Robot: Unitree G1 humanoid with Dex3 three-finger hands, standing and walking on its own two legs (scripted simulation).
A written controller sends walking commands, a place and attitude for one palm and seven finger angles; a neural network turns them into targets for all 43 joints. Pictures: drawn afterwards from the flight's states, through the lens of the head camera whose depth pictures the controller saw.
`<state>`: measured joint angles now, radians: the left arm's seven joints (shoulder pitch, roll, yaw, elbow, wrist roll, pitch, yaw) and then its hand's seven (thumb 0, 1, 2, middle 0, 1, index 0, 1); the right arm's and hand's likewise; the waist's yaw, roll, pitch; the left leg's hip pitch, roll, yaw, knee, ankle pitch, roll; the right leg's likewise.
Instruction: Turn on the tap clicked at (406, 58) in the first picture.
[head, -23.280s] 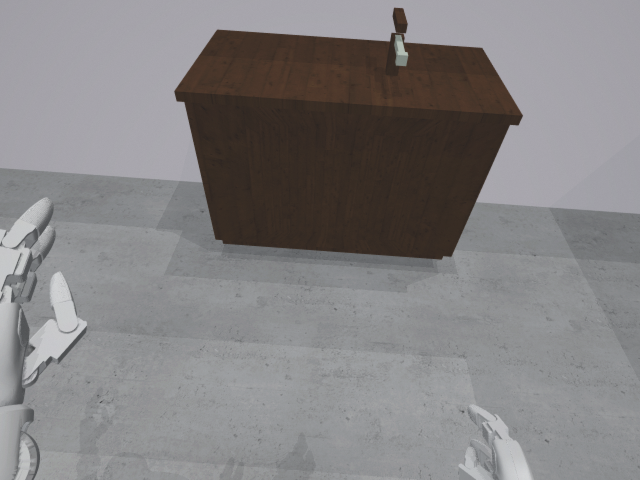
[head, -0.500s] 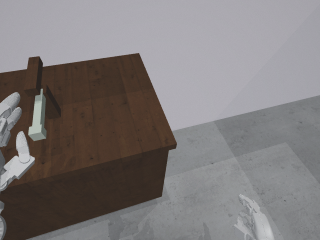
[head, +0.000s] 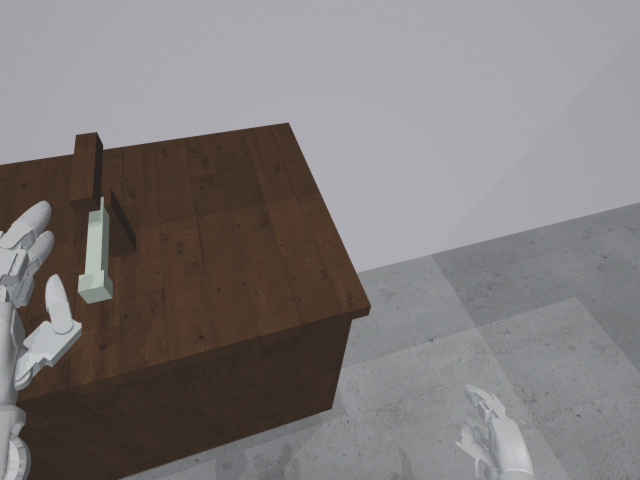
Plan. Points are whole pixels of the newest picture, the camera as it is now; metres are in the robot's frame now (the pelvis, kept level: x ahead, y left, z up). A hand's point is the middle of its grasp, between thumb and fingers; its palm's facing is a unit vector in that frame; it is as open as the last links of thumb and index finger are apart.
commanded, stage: come to a stop and stand still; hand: left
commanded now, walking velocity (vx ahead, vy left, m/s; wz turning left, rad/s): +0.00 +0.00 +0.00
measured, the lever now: (96, 287) +0.31 +0.30 +0.06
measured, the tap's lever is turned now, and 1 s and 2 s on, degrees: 0 0 0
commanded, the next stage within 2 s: look again from close up in 0.50 s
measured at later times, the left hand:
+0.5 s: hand (23, 327) +0.21 +0.28 +0.15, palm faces +0.37 -0.84 -0.40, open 7.4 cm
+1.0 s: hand (67, 352) +0.20 +0.26 +0.12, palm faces +0.28 -0.86 -0.43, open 7.4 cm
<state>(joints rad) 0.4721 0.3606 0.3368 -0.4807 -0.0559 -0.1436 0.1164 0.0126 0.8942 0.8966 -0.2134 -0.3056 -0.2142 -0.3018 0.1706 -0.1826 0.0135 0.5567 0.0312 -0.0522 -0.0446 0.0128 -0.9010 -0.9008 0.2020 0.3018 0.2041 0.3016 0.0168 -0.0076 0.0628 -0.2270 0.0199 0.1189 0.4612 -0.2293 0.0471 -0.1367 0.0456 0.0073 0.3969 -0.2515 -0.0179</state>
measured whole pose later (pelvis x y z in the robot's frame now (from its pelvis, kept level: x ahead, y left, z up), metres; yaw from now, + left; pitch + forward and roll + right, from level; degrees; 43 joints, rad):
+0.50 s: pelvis -0.01 +0.03 +0.00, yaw +1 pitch -1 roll -2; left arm 0.47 0.38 0.36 -0.52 -0.04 -0.16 0.12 0.01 0.89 0.90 -0.21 -0.31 -0.21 -0.30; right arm 0.21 -0.17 0.02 0.57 0.02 -0.09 -0.04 0.01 -0.90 -0.90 0.20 0.30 0.21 0.30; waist 0.01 -0.02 0.08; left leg -0.23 -0.03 0.12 0.43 -0.20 0.09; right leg -0.14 -0.01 0.00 0.38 -0.24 0.02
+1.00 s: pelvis -0.02 +0.01 +0.00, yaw -1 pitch +0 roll -1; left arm 0.45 0.39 0.34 -0.41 -0.04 -0.18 0.05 0.01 0.89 0.90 -0.22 -0.31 -0.22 -0.30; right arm 0.23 -0.19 0.01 0.55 0.03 -0.10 -0.02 0.01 -0.90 -0.90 0.20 0.30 0.20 0.30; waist 0.02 -0.03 0.07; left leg -0.28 0.01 0.13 0.50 -0.23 0.06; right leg -0.20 0.03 0.02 0.47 -0.26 -0.01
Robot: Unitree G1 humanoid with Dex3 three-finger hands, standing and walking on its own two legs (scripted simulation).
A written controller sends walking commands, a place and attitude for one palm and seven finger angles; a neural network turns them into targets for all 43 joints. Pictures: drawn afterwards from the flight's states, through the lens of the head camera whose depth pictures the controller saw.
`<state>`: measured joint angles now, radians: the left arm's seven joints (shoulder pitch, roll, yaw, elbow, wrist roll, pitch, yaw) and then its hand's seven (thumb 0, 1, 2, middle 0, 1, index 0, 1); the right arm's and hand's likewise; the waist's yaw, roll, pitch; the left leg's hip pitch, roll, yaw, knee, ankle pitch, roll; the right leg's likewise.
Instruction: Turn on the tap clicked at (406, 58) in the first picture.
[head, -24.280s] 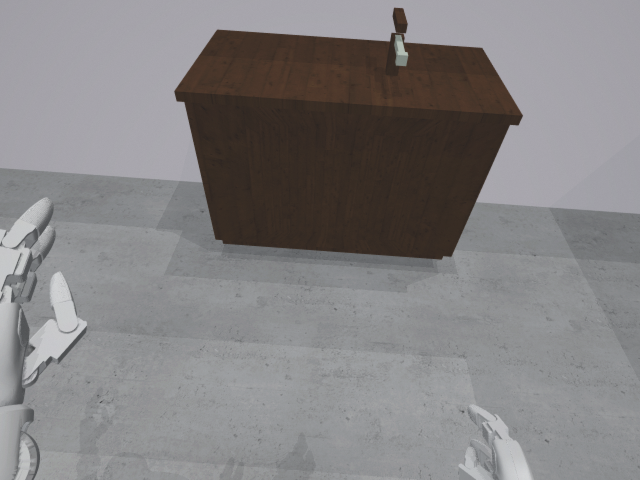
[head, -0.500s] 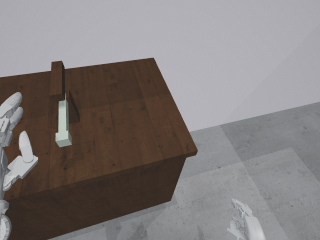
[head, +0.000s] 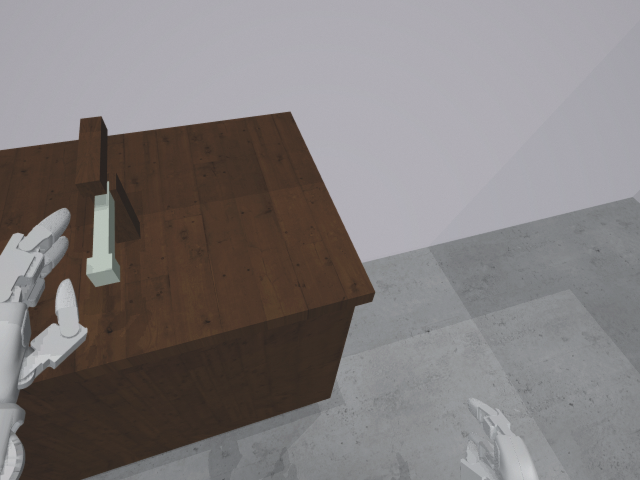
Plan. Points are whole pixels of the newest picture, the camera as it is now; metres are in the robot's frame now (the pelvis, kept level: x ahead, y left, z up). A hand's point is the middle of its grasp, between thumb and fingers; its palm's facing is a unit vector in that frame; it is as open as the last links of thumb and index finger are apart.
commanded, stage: come to a stop and stand still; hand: left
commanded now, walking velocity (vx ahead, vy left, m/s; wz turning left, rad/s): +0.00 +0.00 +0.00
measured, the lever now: (103, 270) +0.32 +0.30 +0.06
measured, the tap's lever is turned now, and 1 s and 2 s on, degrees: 0 0 0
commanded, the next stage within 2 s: look again from close up in 0.92 s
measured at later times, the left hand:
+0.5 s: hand (78, 304) +0.25 +0.27 +0.12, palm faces +0.31 -0.83 -0.46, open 7.4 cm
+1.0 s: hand (65, 310) +0.23 +0.27 +0.14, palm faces +0.34 -0.84 -0.41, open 7.4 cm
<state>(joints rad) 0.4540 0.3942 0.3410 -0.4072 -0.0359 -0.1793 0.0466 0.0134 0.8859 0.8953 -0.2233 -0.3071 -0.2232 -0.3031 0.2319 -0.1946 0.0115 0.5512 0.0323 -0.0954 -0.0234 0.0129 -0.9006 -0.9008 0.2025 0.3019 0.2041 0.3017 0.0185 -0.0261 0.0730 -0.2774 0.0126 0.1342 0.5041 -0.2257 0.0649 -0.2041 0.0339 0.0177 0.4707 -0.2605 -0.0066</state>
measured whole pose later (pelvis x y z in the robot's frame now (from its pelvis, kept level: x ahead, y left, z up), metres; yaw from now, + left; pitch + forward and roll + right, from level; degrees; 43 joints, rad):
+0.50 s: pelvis +0.03 +0.01 +0.00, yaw +1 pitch +2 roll -1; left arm 0.45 0.39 0.35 -0.43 -0.02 -0.19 0.07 0.01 0.89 0.90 -0.21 -0.31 -0.22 -0.30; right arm 0.21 -0.22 0.02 0.59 0.01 -0.11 0.00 0.01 -0.90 -0.90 0.20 0.30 0.21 0.30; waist 0.04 -0.03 0.09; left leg -0.28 -0.02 0.13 0.49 -0.26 0.08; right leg -0.21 0.00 0.00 0.47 -0.30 0.01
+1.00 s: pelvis +0.01 +0.01 +0.00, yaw +1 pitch -1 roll -2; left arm 0.45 0.36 0.36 -0.46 -0.04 -0.14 0.08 0.01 0.89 0.90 -0.21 -0.31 -0.21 -0.30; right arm 0.19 -0.21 0.02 0.56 0.03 -0.06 -0.02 0.01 -0.90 -0.90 0.20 0.30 0.20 0.30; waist 0.01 0.00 0.08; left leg -0.26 0.00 0.12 0.52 -0.26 0.08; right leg -0.16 0.02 -0.01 0.45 -0.27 0.01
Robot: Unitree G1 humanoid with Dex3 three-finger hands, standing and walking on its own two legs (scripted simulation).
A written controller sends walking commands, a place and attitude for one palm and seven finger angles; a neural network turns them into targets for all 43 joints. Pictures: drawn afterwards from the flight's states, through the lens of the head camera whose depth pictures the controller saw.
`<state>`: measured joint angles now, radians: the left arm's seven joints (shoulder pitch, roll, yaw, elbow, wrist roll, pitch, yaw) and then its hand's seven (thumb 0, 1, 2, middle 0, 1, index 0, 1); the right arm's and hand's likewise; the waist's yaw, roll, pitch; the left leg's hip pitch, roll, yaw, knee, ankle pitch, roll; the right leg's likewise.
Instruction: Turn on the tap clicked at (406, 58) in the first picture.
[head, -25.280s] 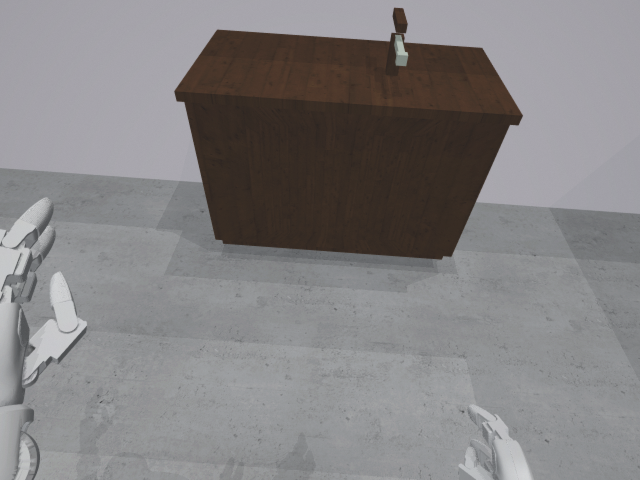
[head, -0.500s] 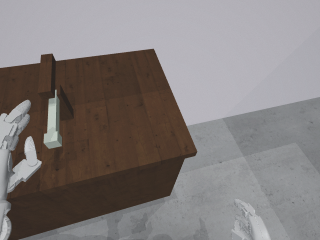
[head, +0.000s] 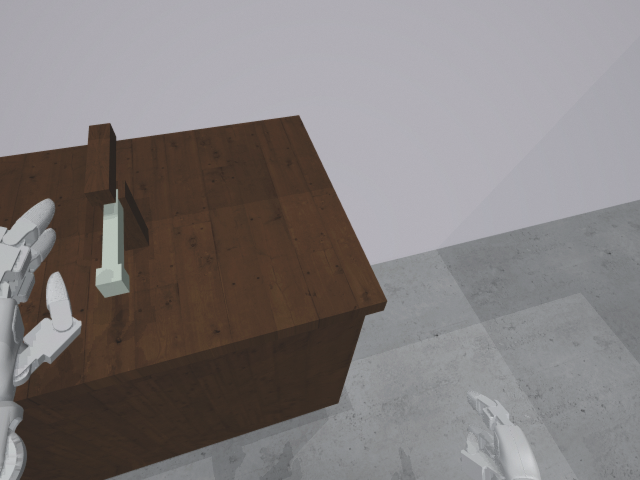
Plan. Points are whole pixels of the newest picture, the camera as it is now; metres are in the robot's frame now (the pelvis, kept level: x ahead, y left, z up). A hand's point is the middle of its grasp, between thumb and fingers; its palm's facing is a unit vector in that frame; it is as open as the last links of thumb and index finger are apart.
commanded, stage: look again from close up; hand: left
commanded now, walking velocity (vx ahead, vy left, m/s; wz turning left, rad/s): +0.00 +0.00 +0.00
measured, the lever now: (113, 280) +0.31 +0.28 +0.06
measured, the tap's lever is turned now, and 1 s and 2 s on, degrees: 0 0 0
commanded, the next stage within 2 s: come to a stop and stand still in 0.30 s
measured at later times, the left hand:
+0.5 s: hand (32, 349) +0.19 +0.27 +0.15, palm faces +0.34 -0.85 -0.39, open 7.4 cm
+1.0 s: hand (85, 326) +0.22 +0.24 +0.15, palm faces +0.29 -0.87 -0.40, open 7.4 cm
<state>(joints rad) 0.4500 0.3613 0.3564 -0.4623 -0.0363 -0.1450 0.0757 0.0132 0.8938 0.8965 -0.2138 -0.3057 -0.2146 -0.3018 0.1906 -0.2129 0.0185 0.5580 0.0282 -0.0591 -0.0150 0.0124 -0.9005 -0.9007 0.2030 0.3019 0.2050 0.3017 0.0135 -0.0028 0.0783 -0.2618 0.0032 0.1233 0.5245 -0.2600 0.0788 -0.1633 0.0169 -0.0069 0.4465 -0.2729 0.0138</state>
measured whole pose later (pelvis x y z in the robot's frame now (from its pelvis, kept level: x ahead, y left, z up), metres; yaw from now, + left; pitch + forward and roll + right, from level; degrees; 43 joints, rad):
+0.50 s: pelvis -0.03 +0.02 +0.00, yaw +0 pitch -1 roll -2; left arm 0.42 0.36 0.34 -0.47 -0.02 -0.18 0.08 0.01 0.89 0.90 -0.21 -0.31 -0.21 -0.30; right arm 0.21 -0.19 0.03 0.57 0.01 -0.12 -0.02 0.01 -0.90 -0.90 0.20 0.30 0.21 0.30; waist 0.03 -0.01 0.08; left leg -0.26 -0.03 0.15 0.46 -0.19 0.11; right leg -0.19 -0.01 0.01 0.42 -0.22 0.03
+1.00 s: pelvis -0.01 +0.00 +0.00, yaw -2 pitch +0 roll -1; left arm 0.43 0.39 0.34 -0.43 -0.03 -0.23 0.07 0.01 0.89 0.90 -0.22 -0.31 -0.22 -0.30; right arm 0.23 -0.18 0.02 0.57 0.02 -0.13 -0.02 0.01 -0.90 -0.90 0.20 0.30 0.21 0.30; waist 0.01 -0.03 0.05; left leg -0.27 0.00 0.16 0.49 -0.23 0.08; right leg -0.20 0.00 -0.01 0.47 -0.27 0.01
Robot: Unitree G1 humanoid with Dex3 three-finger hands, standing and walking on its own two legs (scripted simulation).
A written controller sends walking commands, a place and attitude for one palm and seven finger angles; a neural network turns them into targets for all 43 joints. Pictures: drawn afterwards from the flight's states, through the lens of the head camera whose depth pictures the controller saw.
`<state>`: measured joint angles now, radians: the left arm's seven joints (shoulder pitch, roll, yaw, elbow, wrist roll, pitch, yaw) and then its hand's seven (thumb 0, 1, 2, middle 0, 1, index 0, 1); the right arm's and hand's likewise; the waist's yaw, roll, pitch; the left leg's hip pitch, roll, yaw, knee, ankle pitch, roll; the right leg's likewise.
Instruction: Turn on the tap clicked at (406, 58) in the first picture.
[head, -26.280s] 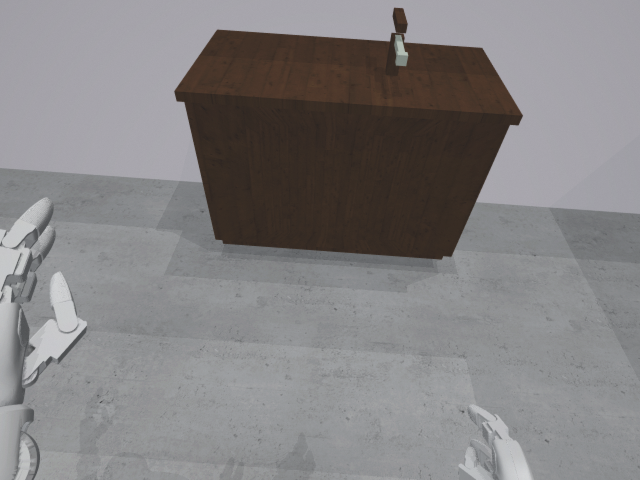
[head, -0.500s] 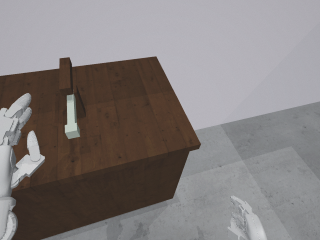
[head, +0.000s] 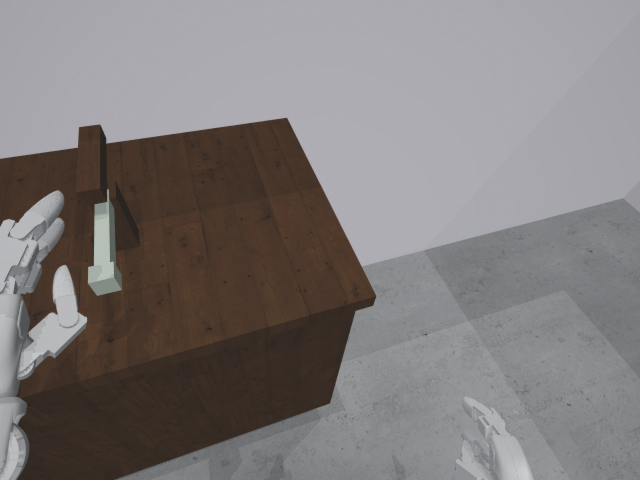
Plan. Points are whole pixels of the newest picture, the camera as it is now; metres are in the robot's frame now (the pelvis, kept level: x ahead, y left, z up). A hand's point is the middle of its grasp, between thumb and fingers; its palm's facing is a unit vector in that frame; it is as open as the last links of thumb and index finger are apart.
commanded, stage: come to a stop and stand still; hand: left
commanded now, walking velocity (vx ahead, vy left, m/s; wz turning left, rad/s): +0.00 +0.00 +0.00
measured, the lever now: (105, 278) +0.31 +0.29 +0.06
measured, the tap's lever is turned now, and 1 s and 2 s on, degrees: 0 0 0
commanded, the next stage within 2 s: look again from close up in 0.32 s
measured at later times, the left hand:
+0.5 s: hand (70, 308) +0.23 +0.25 +0.16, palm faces +0.39 -0.86 -0.34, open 7.4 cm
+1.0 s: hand (24, 324) +0.21 +0.28 +0.16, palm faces +0.39 -0.85 -0.36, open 7.4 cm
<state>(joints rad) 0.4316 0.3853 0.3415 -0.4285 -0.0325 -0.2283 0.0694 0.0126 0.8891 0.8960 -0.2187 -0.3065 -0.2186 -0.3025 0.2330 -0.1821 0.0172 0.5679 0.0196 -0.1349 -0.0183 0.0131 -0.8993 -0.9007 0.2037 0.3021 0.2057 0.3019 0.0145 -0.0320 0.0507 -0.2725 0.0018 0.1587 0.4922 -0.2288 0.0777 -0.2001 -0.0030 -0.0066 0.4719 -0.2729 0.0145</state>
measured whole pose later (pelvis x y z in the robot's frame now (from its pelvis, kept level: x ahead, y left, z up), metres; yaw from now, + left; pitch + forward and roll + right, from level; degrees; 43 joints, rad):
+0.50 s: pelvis +0.01 +0.00 +0.00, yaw +0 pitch -1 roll -2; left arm 0.41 0.36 0.36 -0.46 -0.05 -0.18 0.10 0.01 0.89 0.90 -0.21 -0.31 -0.21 -0.30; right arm 0.20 -0.19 0.02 0.56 0.02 -0.10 -0.04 0.01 -0.90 -0.90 0.20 0.30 0.20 0.30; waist 0.03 -0.03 0.05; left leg -0.24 0.02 0.15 0.47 -0.23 0.07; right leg -0.14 0.02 -0.01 0.39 -0.24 0.01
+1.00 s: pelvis -0.01 +0.03 +0.00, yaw +0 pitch -2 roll -2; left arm 0.42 0.36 0.36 -0.47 -0.03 -0.19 0.10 0.01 0.89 0.90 -0.21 -0.31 -0.21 -0.30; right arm 0.22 -0.18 0.02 0.57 0.02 -0.11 -0.04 0.01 -0.90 -0.90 0.20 0.30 0.21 0.30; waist 0.02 -0.03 0.06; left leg -0.24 -0.02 0.16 0.46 -0.20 0.11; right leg -0.15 -0.02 0.00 0.40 -0.23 0.04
